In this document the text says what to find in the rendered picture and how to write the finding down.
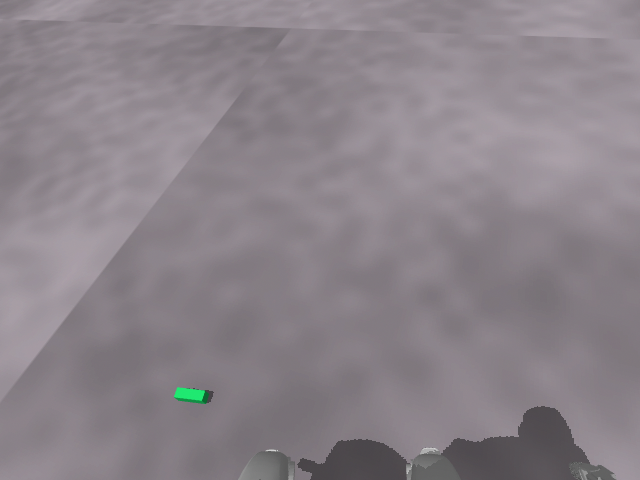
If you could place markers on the small box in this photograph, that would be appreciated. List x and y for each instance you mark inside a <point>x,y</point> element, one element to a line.
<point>191,395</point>

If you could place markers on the right robot hand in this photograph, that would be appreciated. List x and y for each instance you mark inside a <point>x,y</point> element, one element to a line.
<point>584,471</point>

